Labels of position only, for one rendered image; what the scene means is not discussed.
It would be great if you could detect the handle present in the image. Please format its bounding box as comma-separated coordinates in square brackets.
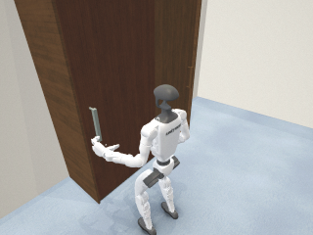
[189, 67, 194, 89]
[89, 107, 103, 142]

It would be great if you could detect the left robot hand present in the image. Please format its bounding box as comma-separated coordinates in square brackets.
[91, 136, 119, 157]

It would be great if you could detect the left robot foot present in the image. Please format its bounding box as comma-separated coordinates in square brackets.
[138, 217, 157, 235]

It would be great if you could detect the robot right thigh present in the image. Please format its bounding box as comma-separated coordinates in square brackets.
[158, 155, 180, 189]

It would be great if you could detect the robot left upper arm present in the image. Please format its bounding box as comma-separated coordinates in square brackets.
[135, 121, 158, 167]

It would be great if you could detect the robot left forearm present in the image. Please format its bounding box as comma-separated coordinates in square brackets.
[102, 149, 143, 167]

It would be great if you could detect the robot right upper arm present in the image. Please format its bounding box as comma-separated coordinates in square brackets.
[173, 109, 191, 142]

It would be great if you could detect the wardrobe door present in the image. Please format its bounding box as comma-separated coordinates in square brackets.
[155, 0, 198, 119]
[55, 0, 156, 200]

